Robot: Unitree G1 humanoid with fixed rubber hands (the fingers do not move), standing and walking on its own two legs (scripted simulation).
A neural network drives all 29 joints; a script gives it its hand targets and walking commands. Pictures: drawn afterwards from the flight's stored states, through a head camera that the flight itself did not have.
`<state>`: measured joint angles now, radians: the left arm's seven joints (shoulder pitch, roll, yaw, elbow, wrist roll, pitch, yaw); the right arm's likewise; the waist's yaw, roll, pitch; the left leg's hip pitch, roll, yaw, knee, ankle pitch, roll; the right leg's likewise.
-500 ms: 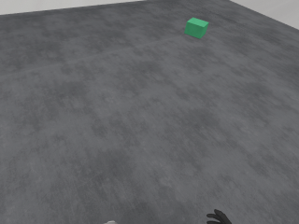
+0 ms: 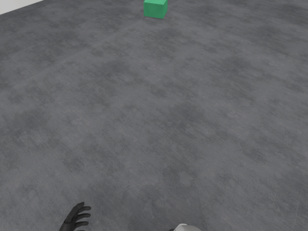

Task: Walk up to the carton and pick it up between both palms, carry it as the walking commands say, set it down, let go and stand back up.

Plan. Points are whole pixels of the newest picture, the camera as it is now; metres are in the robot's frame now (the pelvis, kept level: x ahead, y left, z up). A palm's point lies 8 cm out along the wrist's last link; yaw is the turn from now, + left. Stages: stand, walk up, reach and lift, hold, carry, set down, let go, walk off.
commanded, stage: walk up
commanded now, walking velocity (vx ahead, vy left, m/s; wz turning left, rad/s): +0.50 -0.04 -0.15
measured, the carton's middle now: (155, 6) +2.81 -0.25 -0.67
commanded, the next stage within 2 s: none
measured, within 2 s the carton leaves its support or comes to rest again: neither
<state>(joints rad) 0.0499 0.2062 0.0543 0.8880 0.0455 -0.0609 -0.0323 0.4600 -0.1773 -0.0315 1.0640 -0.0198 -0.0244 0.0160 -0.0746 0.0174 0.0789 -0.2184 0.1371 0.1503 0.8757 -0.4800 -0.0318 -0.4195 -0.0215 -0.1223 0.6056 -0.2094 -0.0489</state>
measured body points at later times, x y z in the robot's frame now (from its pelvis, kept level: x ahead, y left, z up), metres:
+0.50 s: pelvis +0.22 +0.04 +0.01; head +0.23 +0.07 +0.46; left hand +0.22 +0.28 -0.16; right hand +0.30 -0.20 -0.12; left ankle +0.23 +0.13 -0.72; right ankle +0.18 -0.11 -0.63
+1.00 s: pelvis +0.44 -0.03 +0.01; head +0.48 -0.05 +0.46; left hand +0.50 +0.19 -0.13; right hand +0.46 -0.27 -0.15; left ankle +0.43 +0.10 -0.65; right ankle +0.45 -0.14 -0.72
